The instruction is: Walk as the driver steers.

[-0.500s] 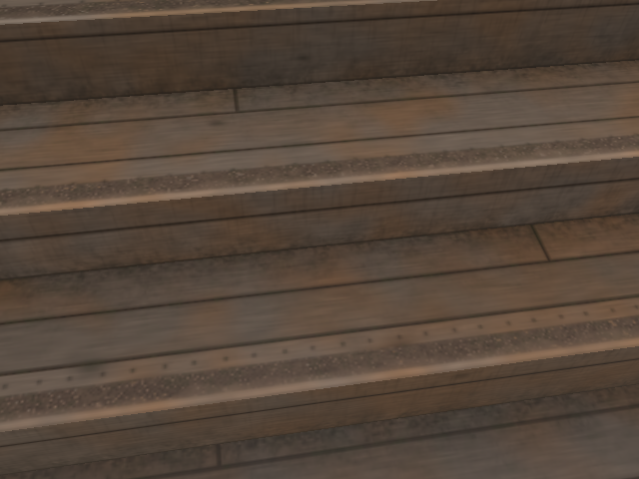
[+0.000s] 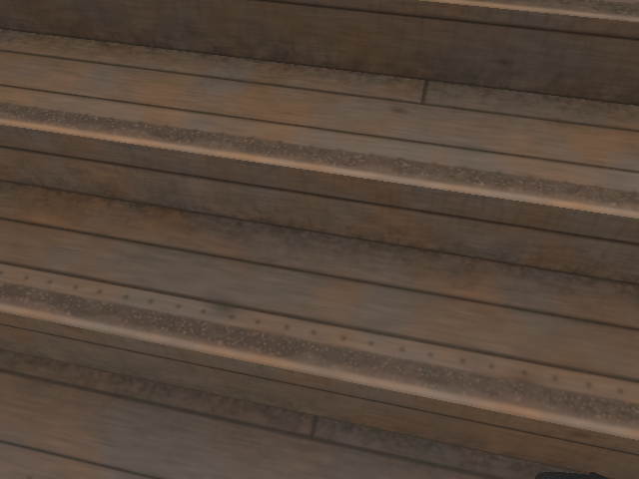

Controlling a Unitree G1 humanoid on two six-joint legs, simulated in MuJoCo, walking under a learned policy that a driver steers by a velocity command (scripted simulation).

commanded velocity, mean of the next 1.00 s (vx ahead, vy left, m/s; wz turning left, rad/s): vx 0.11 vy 0.00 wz -0.08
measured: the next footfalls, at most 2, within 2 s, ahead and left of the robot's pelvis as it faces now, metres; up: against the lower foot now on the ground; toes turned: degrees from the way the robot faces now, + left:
left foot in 0.02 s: +0.02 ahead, +0.12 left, +0.00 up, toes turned -1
right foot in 0.40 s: +0.04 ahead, -0.12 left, +0.00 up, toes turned +8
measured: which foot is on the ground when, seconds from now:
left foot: up 0.00-0.00, down 0.02-1.00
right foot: down 0.00-0.04, up 0.06-0.38, down 0.40-0.70, up 0.72-1.00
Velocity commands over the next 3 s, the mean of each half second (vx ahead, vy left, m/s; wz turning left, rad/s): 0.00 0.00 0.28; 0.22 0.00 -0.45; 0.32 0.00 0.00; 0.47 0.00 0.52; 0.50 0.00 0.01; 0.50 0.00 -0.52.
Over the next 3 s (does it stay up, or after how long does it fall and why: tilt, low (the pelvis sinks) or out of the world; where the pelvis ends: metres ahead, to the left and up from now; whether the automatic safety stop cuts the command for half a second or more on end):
stays up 0.92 -0.02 0.50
